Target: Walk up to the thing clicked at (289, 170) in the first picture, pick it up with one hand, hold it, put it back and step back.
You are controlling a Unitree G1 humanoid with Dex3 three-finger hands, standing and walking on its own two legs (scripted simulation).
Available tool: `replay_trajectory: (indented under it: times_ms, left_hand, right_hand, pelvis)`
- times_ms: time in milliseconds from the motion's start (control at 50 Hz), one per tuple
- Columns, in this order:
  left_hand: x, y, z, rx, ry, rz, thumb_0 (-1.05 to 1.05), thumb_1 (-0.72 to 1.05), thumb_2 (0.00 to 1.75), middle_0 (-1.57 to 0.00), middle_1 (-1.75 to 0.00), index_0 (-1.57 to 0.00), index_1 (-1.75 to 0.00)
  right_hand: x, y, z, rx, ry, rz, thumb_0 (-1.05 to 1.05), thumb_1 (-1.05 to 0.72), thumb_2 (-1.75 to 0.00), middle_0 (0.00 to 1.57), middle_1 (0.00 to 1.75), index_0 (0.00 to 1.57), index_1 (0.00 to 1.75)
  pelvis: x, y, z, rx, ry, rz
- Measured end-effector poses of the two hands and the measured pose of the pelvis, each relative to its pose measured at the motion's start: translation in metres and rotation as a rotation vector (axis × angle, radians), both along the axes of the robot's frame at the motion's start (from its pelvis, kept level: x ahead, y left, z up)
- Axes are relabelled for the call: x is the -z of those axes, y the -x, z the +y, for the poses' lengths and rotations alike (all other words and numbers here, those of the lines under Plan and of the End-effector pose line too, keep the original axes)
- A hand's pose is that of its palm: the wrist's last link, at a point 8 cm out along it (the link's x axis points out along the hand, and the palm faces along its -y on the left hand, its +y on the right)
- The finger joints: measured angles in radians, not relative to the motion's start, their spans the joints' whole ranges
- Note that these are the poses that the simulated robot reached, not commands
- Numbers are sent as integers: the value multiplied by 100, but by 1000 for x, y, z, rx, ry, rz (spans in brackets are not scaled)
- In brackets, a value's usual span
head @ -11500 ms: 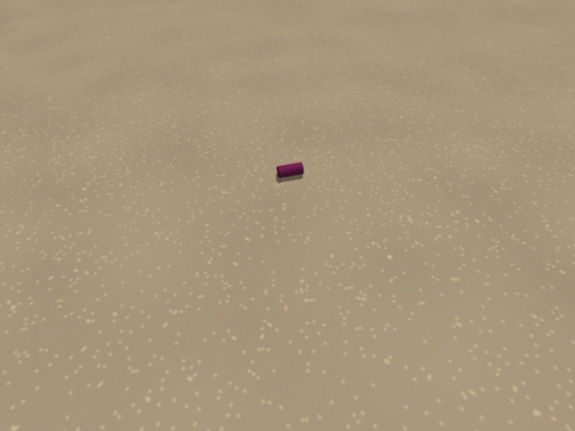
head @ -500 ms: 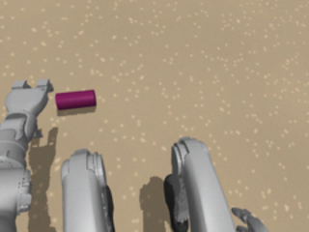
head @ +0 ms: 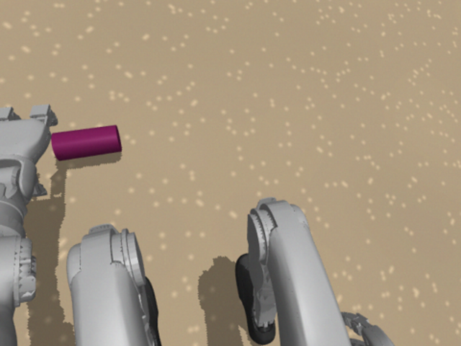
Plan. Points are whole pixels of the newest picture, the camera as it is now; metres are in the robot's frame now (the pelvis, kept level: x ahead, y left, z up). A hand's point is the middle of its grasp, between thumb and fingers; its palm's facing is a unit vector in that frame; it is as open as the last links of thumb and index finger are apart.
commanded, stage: rise first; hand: left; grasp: from above
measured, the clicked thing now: (88, 142) +0.53 +0.25 -0.31
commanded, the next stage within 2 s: approach in 1.68 s
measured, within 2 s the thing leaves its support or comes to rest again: neither
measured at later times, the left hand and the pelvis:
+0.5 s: hand (39, 154) +0.46 +0.30 -0.18, palm faces -0.45 -0.05 -0.89, open 13.9 cm; pelvis +0.00 +0.00 -0.01, yaw -1 degrees
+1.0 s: hand (44, 148) +0.48 +0.29 -0.19, palm faces -0.46 -0.04 -0.89, open 13.9 cm; pelvis +0.00 +0.00 -0.01, yaw -2 degrees
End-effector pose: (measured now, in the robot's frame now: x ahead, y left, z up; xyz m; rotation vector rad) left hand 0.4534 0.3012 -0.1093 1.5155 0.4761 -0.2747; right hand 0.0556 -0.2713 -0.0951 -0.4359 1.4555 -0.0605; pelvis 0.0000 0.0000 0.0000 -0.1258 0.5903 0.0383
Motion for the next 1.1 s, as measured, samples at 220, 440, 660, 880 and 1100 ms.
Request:
replay_trajectory:
  times_ms: [220,440,660,880,1100]
  left_hand:
    - [8,-5,-1,1,3,-2,0,-50,96,-8,-104,-11,-102]
    - [10,-12,-4,2,-1,-8,0,-50,98,-8,-104,-11,-103]
    - [13,-20,-5,2,-1,-6,0,-50,98,-8,-105,-11,-103]
    - [17,-26,-7,3,2,-4,0,-50,97,-9,-105,-11,-104]
    - [21,-34,-10,7,0,-9,0,-50,97,-9,-105,-11,-104]
  right_hand:
    - [1,6,0,-6,0,14,1,-91,-90,20,30,20,30]
    - [6,5,2,-18,-4,7,1,-91,-90,20,30,20,30]
    - [4,9,4,-17,-1,17,1,-91,-90,20,30,20,30]
    - [1,16,4,-18,9,27,1,-91,-90,20,30,20,30]
    - [2,23,6,-17,3,45,1,-91,-90,20,30,20,30]
  pelvis:
    - [5,-1,0,3,4,-4]
    - [10,0,-1,7,7,-7]
    - [11,-1,0,9,12,-5]
    - [13,-1,0,12,18,-12]
    - [16,-1,0,15,22,-11]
